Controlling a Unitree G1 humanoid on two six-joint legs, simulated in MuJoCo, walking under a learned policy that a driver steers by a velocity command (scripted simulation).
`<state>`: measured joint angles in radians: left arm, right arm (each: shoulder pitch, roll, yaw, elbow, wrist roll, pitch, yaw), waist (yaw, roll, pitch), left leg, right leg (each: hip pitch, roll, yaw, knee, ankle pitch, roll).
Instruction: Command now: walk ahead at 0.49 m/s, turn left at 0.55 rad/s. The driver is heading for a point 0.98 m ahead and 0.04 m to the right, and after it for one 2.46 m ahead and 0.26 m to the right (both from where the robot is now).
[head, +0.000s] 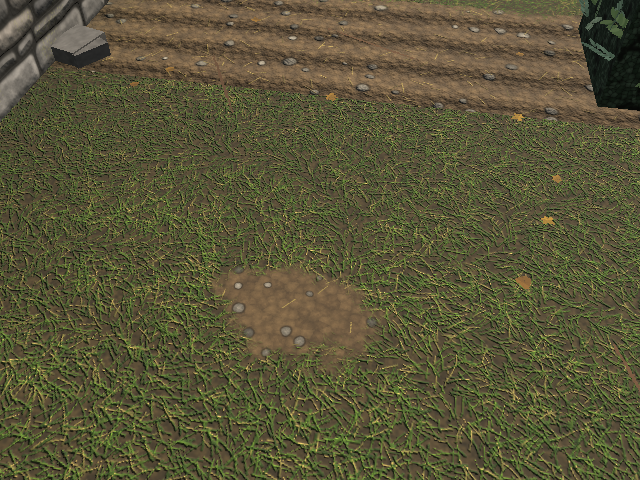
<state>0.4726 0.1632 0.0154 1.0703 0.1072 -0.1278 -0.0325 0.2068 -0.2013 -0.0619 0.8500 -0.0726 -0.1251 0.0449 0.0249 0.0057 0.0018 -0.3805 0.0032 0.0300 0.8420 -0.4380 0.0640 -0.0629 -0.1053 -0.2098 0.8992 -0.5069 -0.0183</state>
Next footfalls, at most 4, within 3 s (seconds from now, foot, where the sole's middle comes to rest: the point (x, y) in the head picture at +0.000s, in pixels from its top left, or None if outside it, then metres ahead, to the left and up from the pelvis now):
0.32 right None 0.34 -0.09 -0.90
0.68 left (273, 466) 0.62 0.15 -0.90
1.20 right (401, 420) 0.74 -0.16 -0.90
1.66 left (356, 322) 1.15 -0.06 -1.07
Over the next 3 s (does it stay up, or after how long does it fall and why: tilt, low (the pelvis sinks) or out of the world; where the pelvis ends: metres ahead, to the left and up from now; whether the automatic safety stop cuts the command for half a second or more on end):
stays up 1.34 -0.21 -0.29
